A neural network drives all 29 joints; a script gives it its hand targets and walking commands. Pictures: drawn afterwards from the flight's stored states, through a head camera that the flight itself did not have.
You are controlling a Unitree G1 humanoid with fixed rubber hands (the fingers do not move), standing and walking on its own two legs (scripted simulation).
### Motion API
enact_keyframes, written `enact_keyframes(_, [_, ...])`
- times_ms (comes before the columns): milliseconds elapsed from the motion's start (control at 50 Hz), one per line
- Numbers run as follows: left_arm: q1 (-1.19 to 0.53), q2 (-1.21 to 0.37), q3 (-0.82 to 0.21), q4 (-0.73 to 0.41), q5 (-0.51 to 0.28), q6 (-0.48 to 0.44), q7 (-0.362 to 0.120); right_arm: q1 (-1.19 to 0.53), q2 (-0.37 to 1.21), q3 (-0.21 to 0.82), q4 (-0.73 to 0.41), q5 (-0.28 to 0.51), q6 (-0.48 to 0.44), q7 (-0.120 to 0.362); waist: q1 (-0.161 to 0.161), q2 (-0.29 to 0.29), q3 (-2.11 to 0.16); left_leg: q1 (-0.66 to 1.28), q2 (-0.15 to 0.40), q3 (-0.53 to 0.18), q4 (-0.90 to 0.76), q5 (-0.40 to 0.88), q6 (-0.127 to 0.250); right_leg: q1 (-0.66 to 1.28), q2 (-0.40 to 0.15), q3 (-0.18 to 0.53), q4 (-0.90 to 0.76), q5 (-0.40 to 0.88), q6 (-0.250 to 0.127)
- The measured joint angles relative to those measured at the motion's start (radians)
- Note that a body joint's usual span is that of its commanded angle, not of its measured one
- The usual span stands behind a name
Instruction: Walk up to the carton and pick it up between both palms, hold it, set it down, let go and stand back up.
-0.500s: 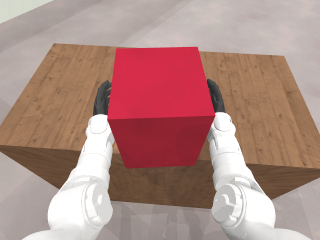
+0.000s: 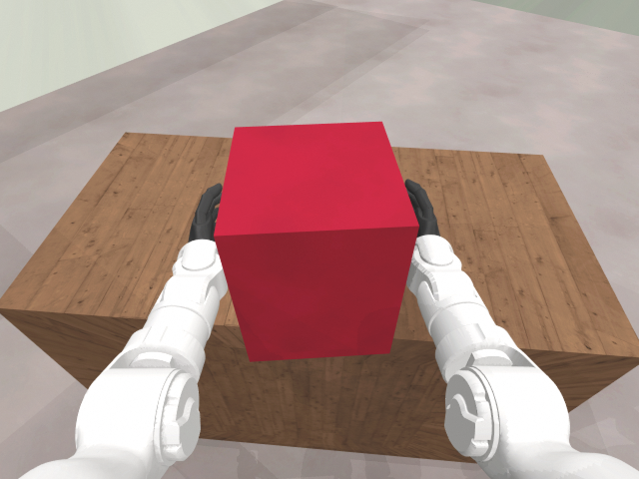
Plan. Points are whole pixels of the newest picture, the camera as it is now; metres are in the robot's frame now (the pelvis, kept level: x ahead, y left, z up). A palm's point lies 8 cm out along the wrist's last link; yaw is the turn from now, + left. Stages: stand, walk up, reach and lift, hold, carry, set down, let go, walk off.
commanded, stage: reach and lift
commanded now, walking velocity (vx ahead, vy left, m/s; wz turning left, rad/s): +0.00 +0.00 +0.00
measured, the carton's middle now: (314, 243) +0.43 +0.02 +0.07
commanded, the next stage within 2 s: none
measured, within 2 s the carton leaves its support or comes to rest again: neither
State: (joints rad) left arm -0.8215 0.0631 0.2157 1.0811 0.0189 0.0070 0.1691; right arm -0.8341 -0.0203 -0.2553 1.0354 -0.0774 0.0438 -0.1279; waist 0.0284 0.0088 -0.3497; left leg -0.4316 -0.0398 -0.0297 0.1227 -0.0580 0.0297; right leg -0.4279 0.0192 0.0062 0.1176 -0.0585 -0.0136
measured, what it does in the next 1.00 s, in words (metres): stands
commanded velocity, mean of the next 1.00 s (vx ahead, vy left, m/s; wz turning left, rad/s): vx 0.00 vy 0.00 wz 0.00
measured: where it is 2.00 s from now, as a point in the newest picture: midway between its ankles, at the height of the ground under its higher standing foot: outside the picture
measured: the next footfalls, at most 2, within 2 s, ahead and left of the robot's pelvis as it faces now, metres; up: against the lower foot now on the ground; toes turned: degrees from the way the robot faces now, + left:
none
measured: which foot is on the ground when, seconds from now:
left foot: down 0.00-1.00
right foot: down 0.00-1.00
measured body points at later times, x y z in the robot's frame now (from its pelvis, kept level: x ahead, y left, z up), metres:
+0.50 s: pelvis -0.04 +0.00 +0.00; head -0.03 +0.01 +0.45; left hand +0.39 +0.17 +0.14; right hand +0.40 -0.12 +0.14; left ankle -0.04 +0.10 -0.75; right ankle -0.04 -0.11 -0.75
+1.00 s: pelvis -0.05 -0.01 +0.01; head -0.07 +0.00 +0.46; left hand +0.34 +0.17 +0.17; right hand +0.36 -0.13 +0.17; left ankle -0.04 +0.10 -0.75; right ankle -0.04 -0.11 -0.75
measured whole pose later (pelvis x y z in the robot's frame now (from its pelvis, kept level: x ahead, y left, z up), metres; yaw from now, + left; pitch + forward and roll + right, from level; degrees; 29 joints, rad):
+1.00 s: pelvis -0.05 -0.01 +0.01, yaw +0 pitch +4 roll +0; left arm -0.66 -0.05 0.35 0.35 0.24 0.56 0.06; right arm -0.74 0.00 -0.12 0.62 0.04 0.41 -0.16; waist 0.00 -0.02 -0.15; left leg -0.11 -0.03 -0.03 0.01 0.03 0.02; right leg -0.09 0.03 0.01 -0.03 0.05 -0.03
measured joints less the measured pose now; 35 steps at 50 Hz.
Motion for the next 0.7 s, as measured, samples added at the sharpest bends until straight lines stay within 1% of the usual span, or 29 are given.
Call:
enact_keyframes(80, [-0.041, 0.012, 0.001, -0.024, -0.009, 0.066, 0.001, -0.045, -0.015, 0.02, -0.007, 0.041, 0.054, -0.012, -0.005, -0.012, 0.018, 0.022, 0.004, -0.005, 0.052, -0.025, -0.004, 0.023, 0.005, -0.006, 0.053, -0.026, -0.006])
enact_keyframes(120, [-0.079, 0.017, 0.023, -0.031, 0.003, 0.106, -0.003, -0.083, -0.024, 0.016, -0.009, 0.05, 0.089, -0.016, -0.004, -0.017, 0.043, 0.043, 0.006, -0.007, 0.072, -0.033, -0.006, 0.048, 0.008, -0.009, 0.067, -0.032, -0.009])
enact_keyframes(160, [-0.123, 0.022, 0.057, -0.035, 0.029, 0.143, -0.012, -0.127, -0.028, -0.003, -0.012, 0.044, 0.125, -0.018, -0.003, -0.022, 0.074, 0.068, 0.009, -0.008, 0.085, -0.037, -0.008, 0.076, 0.011, -0.01, 0.07, -0.031, -0.011])
enact_keyframes(240, [-0.189, 0.033, 0.119, -0.046, 0.097, 0.198, -0.042, -0.201, -0.018, -0.07, -0.017, -0.023, 0.18, -0.014, -0.004, -0.03, 0.121, 0.105, 0.014, -0.012, 0.081, -0.026, -0.013, 0.125, 0.016, -0.013, 0.045, -0.01, -0.016])
enact_keyframes(300, [-0.196, 0.03, 0.153, -0.071, 0.146, 0.238, -0.064, -0.219, 0.001, -0.127, -0.025, -0.087, 0.211, -0.001, -0.009, -0.036, 0.138, 0.125, 0.015, -0.016, 0.051, -0.003, -0.014, 0.153, 0.016, -0.017, 0.0, 0.02, -0.017])
enact_keyframes(380, [-0.157, 0.009, 0.178, -0.132, 0.191, 0.286, -0.083, -0.19, 0.036, -0.196, -0.06, -0.153, 0.239, 0.021, -0.015, -0.041, 0.144, 0.138, 0.012, -0.019, -0.006, 0.037, -0.014, 0.174, 0.012, -0.018, -0.071, 0.066, -0.018])
enact_keyframes(440, [-0.108, -0.018, 0.186, -0.193, 0.203, 0.306, -0.088, -0.14, 0.064, -0.226, -0.113, -0.173, 0.249, 0.038, -0.021, -0.038, 0.127, 0.132, 0.007, -0.021, -0.055, 0.071, -0.012, 0.172, 0.007, -0.02, -0.126, 0.101, -0.017])
enact_keyframes(500, [-0.057, -0.047, 0.191, -0.263, 0.207, 0.314, -0.09, -0.084, 0.083, -0.215, -0.18, -0.166, 0.251, 0.05, -0.03, -0.03, 0.098, 0.129, 0.001, -0.024, -0.104, 0.103, -0.008, 0.169, 0.0, -0.022, -0.175, 0.132, -0.014])
enact_keyframes(580, [-0.015, -0.077, 0.193, -0.347, 0.217, 0.328, -0.092, -0.033, 0.078, -0.16, -0.243, -0.143, 0.255, 0.06, -0.036, -0.014, 0.082, 0.161, -0.004, -0.023, -0.154, 0.128, -0.001, 0.193, -0.006, -0.02, -0.207, 0.148, -0.008])
enact_keyframes(700, [-0.024, -0.098, 0.208, -0.399, 0.257, 0.382, -0.101, -0.026, 0.043, -0.085, -0.26, -0.108, 0.285, 0.06, -0.018, -0.002, 0.136, 0.246, -0.003, -0.004, -0.136, 0.105, 0.004, 0.264, -0.005, -0.002, -0.172, 0.122, -0.002])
